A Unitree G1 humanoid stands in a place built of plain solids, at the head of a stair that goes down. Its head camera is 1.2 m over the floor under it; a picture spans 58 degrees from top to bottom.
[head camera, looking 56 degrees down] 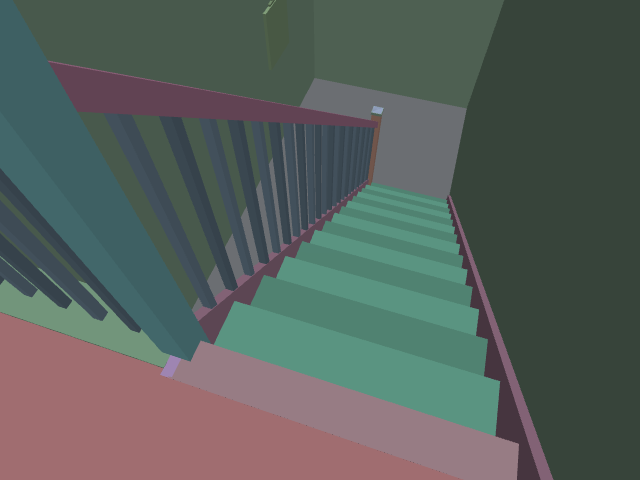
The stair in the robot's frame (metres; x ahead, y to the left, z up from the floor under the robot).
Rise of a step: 0.19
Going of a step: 0.22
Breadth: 0.92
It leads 18 degrees to the right of straight ahead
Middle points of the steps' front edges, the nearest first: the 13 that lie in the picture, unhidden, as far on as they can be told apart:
0.32 -0.08 0.00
0.54 -0.14 -0.19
0.75 -0.20 -0.38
0.96 -0.27 -0.57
1.18 -0.34 -0.76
1.39 -0.41 -0.95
1.60 -0.48 -1.14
1.81 -0.55 -1.33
2.02 -0.61 -1.52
2.24 -0.68 -1.71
2.45 -0.75 -1.90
2.66 -0.82 -2.09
2.87 -0.89 -2.28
